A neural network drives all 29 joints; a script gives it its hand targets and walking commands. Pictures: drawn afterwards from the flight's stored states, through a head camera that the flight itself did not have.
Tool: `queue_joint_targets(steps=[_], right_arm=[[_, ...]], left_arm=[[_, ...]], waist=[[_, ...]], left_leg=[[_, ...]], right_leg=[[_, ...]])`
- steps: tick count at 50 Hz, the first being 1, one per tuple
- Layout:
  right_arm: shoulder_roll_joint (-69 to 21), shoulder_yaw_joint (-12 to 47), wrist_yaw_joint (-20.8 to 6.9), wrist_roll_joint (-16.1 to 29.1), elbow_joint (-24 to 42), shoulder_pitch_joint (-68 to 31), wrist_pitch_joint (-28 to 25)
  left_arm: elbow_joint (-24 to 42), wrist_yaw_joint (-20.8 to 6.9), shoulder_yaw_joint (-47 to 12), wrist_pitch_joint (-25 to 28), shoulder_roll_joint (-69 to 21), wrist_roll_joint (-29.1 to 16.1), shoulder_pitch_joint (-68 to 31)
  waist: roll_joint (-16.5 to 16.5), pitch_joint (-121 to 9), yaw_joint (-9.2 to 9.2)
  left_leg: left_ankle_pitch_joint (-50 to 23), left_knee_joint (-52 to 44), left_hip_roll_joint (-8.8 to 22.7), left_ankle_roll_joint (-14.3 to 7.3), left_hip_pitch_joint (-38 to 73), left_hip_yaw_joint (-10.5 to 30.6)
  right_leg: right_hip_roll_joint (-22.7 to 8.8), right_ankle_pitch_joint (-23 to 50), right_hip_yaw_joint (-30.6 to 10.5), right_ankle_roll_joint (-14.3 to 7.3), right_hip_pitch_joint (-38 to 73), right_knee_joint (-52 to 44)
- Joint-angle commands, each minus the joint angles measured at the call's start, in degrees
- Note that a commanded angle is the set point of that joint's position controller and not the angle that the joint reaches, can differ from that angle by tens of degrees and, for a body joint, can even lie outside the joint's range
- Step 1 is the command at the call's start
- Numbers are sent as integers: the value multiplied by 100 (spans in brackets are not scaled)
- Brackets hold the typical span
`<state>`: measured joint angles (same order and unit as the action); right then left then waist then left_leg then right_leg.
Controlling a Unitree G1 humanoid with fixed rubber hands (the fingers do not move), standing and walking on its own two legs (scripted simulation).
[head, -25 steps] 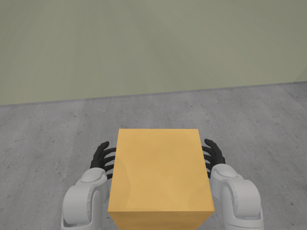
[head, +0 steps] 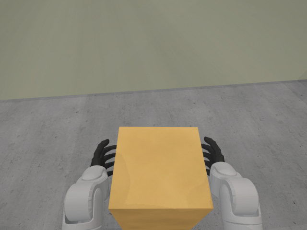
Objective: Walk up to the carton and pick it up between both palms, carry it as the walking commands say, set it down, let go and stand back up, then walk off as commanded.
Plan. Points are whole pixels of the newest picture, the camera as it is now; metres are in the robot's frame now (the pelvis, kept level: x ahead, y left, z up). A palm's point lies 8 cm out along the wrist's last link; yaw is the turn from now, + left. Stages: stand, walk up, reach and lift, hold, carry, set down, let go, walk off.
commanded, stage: carry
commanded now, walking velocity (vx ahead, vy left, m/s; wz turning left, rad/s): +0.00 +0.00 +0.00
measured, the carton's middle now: (157, 184) +0.25 +0.00 +0.02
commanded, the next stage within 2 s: none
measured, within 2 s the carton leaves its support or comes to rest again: neither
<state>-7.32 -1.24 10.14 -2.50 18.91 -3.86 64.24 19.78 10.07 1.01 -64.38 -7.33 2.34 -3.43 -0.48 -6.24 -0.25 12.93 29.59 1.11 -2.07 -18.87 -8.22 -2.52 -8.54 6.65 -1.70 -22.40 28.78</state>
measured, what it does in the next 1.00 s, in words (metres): stands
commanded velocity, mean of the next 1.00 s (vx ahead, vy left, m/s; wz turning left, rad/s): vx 0.00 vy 0.00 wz -0.10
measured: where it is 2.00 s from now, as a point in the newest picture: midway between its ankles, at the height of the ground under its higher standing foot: outside the picture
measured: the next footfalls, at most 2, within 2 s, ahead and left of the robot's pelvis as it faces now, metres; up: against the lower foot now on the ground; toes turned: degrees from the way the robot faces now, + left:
none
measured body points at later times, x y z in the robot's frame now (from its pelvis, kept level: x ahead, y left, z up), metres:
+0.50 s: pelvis +0.01 +0.01 +0.00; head -0.01 +0.01 +0.45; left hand +0.28 +0.15 +0.06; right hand +0.29 -0.13 +0.06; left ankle +0.03 +0.10 -0.73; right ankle +0.07 -0.10 -0.73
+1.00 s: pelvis +0.01 +0.00 -0.01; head +0.00 +0.00 +0.44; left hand +0.28 +0.12 +0.07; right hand +0.26 -0.15 +0.06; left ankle +0.03 +0.10 -0.73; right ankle +0.07 -0.10 -0.73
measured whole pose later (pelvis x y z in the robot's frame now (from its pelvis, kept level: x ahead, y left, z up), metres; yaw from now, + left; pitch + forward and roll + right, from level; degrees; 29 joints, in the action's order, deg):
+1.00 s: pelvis +0.01 +0.00 -0.01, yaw -3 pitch +2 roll +1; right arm -7.3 -0.4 10.7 -2.1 22.3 -1.2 64.4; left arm 22.6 10.2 -0.3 -64.3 -7.3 2.5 -1.1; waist 0.1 -5.2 0.3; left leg 17.1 34.5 3.3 -2.0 -19.7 -12.3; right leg -1.6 -11.2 4.2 -1.5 -24.8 33.5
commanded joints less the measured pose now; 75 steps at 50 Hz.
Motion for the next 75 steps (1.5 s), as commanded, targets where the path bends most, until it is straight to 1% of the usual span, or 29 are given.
queue_joint_targets(steps=[1,17,20,25,27,29,30,31,32,33,35,37,39,41,44,47,50,52,53,57,58,59,60,61,62,67,75], right_arm=[[-4780,2993,-740,1355,649,-2223,-202],[-4718,2886,-812,1229,355,-2269,-474],[-4671,2803,-834,1163,184,-2304,-566],[-4545,2494,-914,936,-424,-2518,-932],[-4606,2470,-937,913,-485,-2620,-1089],[-4722,2550,-934,959,-365,-2641,-1165],[-4658,2466,-933,882,-539,-2579,-1196],[-5088,2954,-895,1241,384,-2631,-1122],[-5311,3266,-821,1468,940,-2458,-924],[-5142,3168,-749,1399,785,-2145,-731],[-4861,3102,-657,1327,797,-1721,-487],[-4765,3116,-614,1328,916,-1613,-322],[-4703,3134,-602,1359,1054,-1684,-219],[-4739,3194,-619,1428,1200,-1862,-162],[-4822,3254,-672,1488,1231,-2047,-137],[-4877,3276,-714,1527,1210,-2139,-155],[-4805,3168,-741,1451,973,-2120,-185],[-4635,2915,-786,1242,470,-2111,-274],[-4781,3020,-805,1319,664,-2204,-315],[-4736,2838,-836,1171,325,-2247,-470],[-4638,2743,-837,1080,159,-2218,-523],[-4751,2807,-843,1121,270,-2279,-562],[-4648,2673,-851,1016,2,-2262,-614],[-4705,2720,-862,1038,79,-2317,-666],[-4621,2610,-875,950,-137,-2322,-730],[-4654,2516,-958,833,-430,-2528,-1064],[-4707,2536,-1043,769,-637,-2663,-1433]], left_arm=[[665,-759,-2974,216,-4945,-1358,-2273],[409,-834,-2900,493,-4872,-1232,-2322],[250,-855,-2824,586,-4814,-1168,-2354],[-325,-923,-2534,947,-4630,-969,-2555],[-387,-945,-2506,1099,-4660,-967,-2653],[-269,-945,-2581,1168,-4765,-1033,-2679],[-439,-946,-2505,1198,-4694,-967,-2635],[497,-915,-2996,1118,-5115,-1350,-2718],[1067,-857,-3325,916,-5372,-1587,-2576],[924,-798,-3259,719,-5232,-1536,-2314],[939,-749,-3210,458,-4932,-1503,-1966],[1067,-739,-3232,281,-4801,-1537,-1898],[1113,-745,-3222,170,-4771,-1544,-1900],[1168,-747,-3206,124,-4814,-1533,-1955],[1148,-751,-3145,132,-4871,-1442,-2006],[1122,-746,-3086,176,-4915,-1376,-2038],[901,-750,-2964,221,-4857,-1275,-2014],[430,-791,-2734,319,-4691,-1104,-2035],[638,-809,-2856,361,-4840,-1207,-2152],[306,-857,-2748,506,-4846,-1158,-2255],[130,-870,-2657,553,-4756,-1099,-2231],[276,-883,-2755,595,-4868,-1183,-2343],[12,-897,-2633,644,-4769,-1092,-2336],[83,-911,-2683,692,-4826,-1132,-2385],[-145,-926,-2582,752,-4751,-1052,-2391],[-462,-999,-2477,1076,-4756,-963,-2576],[-667,-1055,-2445,1446,-4721,-858,-2693]], waist=[[16,-1075,-11],[20,-1136,-18],[26,-1139,-19],[48,-1125,-18],[51,-1138,-15],[48,-1187,-10],[34,-1224,-9],[54,-1202,-4],[75,-1248,-1],[91,-1349,5],[189,-1441,4],[257,-1344,-9],[245,-1242,-26],[135,-1159,-30],[-8,-1122,-26],[-39,-1097,-35],[-51,-1070,-36],[-57,-1036,-29],[-57,-1004,-30],[-63,-1001,-30],[-64,-997,-31],[-78,-1011,-29],[-68,-1028,-29],[-63,-1033,-28],[-56,-1050,-28],[-37,-1115,-17],[-2,-1274,-3]], left_leg=[[236,-701,697,-18,98,612],[31,-651,719,-38,188,570],[18,-646,722,-37,195,566],[104,-658,727,-24,165,579],[127,-658,732,-24,159,593],[62,-638,740,-35,187,602],[23,-614,751,-33,260,555],[-75,-541,791,-21,288,526],[-228,-452,853,-26,373,500],[-463,-330,948,-28,505,464],[-931,-120,1095,-25,656,372],[-985,-15,1218,-9,628,300],[-730,-63,1206,-10,459,275],[-355,-111,1136,5,310,238],[211,-242,1020,-5,197,262],[537,-342,964,24,168,295],[652,-362,908,56,191,278],[673,-370,871,59,190,261],[706,-377,854,67,177,255],[781,-387,808,77,209,256],[774,-388,798,76,220,252],[755,-385,790,80,226,254],[736,-385,781,80,247,257],[723,-392,778,79,250,266],[710,-396,775,77,262,272],[599,-423,775,61,268,314],[203,-428,797,32,398,321]], right_leg=[[-612,-226,-611,-49,702,-468],[-617,-21,-557,-32,720,-367],[-614,-11,-548,-29,718,-348],[-596,-84,-540,-22,694,-315],[-581,-113,-538,-22,695,-299],[-570,-81,-534,-24,718,-280],[-557,-24,-536,-31,691,-273],[-553,67,-519,-20,608,-183],[-549,217,-485,1,546,-79],[-527,454,-427,10,486,78],[-519,892,-361,5,337,376],[-526,1024,-357,-5,135,564],[-527,874,-405,-44,145,501],[-563,740,-499,-77,204,361],[-584,451,-646,-98,312,149],[-578,81,-727,-96,371,-43],[-588,-127,-793,-97,371,-205],[-585,-176,-834,-108,349,-290],[-583,-222,-849,-113,327,-329],[-560,-365,-886,-119,291,-441],[-561,-370,-891,-114,290,-469],[-556,-373,-896,-123,294,-480],[-552,-377,-899,-126,297,-492],[-544,-368,-894,-126,300,-493],[-538,-359,-890,-128,312,-494],[-513,-255,-852,-129,392,-452],[-512,115,-780,-128,584,-363]])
